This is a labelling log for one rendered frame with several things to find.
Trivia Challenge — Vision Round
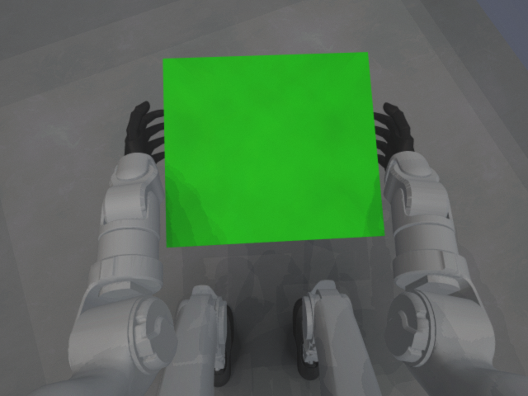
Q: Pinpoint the left robot thigh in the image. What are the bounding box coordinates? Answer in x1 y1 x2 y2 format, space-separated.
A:
155 294 227 396

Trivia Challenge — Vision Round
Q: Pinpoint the robot left forearm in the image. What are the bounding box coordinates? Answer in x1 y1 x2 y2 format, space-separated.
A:
68 153 165 369

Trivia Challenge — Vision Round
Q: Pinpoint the carton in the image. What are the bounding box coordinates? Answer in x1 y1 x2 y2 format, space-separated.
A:
163 52 384 248

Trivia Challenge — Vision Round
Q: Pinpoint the left robot upper arm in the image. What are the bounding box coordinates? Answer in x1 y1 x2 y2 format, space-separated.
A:
26 295 178 396

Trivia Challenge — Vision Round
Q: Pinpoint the left robot foot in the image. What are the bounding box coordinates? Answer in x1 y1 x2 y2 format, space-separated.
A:
214 305 233 387

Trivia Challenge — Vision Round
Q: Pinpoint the left robot hand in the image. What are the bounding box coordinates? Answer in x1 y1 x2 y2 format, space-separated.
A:
125 101 165 164

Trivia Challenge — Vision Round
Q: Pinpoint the right robot upper arm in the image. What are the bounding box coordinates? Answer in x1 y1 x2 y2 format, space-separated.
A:
384 290 528 396

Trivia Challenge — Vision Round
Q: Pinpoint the right robot hand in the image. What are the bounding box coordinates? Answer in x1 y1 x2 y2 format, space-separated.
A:
374 102 415 171

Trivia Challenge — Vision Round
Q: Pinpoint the robot right forearm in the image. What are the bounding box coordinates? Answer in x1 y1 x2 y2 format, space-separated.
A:
384 151 495 355

